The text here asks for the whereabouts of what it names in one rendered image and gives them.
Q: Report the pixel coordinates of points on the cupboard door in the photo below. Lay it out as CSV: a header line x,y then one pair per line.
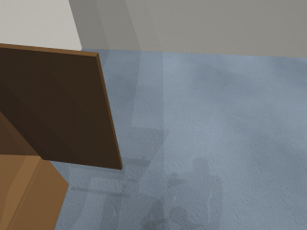
x,y
57,100

